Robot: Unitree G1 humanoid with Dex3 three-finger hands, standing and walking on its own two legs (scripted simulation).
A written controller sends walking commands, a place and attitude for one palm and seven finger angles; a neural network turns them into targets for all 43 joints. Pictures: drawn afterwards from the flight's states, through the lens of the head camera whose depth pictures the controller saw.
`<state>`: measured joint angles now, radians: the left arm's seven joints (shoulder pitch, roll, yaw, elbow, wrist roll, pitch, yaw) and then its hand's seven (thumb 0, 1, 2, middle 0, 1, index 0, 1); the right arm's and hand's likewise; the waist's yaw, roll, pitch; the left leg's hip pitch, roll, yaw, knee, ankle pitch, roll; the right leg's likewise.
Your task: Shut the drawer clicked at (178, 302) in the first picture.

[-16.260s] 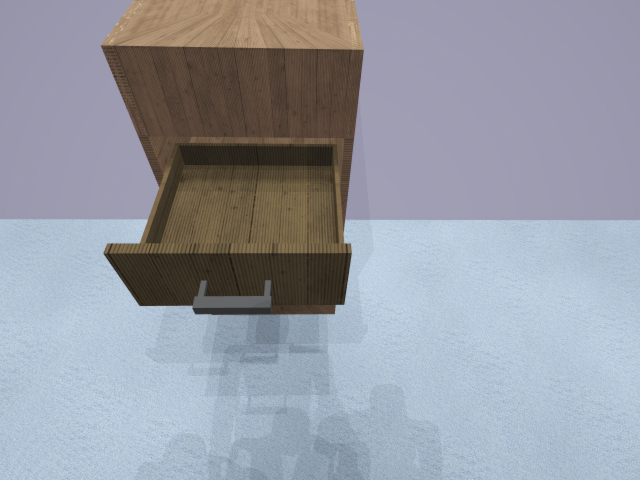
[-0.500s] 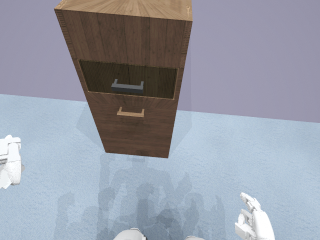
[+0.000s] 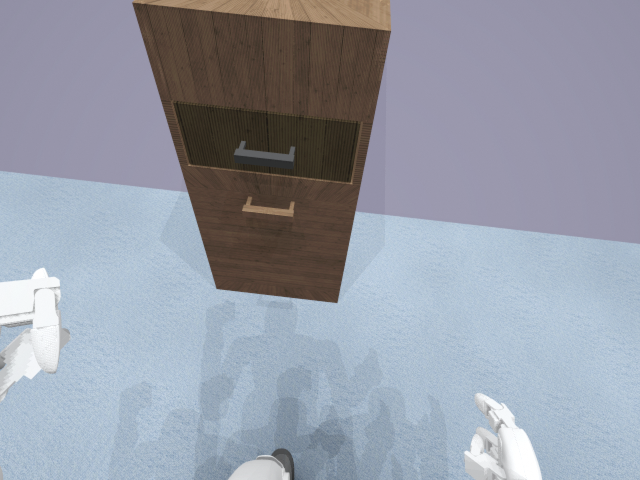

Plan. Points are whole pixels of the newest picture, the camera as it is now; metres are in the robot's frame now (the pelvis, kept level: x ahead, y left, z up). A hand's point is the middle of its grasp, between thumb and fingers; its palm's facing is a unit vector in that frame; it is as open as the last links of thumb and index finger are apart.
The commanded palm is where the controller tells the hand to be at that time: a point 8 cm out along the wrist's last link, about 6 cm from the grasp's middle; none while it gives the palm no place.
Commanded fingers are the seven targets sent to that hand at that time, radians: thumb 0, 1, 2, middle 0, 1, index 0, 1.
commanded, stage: step back with the hand held close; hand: left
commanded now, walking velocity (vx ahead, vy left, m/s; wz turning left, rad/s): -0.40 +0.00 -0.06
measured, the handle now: (266, 153) +0.74 +0.17 -0.09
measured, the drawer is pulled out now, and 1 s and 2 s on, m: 0.00 0.00 0.00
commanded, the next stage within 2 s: stop stepping back and stand still in 0.08 s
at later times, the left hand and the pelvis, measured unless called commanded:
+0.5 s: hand out of the picture +0.14 +0.25 +0.18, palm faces +0.31 -0.84 -0.45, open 3.2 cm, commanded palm +0.08 +0.29 +0.19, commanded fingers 0.00 0.90 0.90 -1.40 -1.60 -1.40 -1.60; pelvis -0.07 +0.02 +0.01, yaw -4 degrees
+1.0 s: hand out of the picture +0.13 +0.25 +0.17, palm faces +0.29 -0.85 -0.44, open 3.2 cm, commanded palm +0.09 +0.30 +0.19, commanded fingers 0.00 0.90 0.90 -1.40 -1.60 -1.40 -1.60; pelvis -0.07 +0.03 +0.01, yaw -4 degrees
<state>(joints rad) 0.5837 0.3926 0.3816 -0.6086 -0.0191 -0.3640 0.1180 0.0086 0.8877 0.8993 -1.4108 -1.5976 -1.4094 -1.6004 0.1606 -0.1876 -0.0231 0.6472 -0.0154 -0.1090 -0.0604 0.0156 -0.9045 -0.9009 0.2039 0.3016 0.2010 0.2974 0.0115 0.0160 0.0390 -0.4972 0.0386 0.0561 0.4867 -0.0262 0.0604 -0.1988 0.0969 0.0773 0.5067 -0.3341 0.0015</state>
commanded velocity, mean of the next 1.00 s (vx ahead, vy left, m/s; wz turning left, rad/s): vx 0.00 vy -0.02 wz -0.01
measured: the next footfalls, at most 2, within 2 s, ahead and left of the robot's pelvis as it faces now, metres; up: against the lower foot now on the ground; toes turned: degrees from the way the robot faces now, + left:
left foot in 0.32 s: +0.06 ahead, +0.10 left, +0.00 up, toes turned -4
